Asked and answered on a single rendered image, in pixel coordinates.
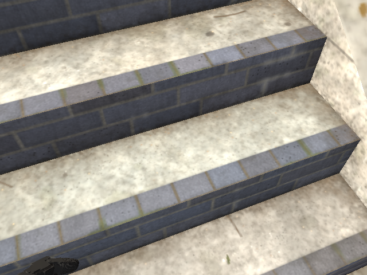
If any left robot hand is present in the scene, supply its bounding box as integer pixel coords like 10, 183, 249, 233
17, 256, 79, 275

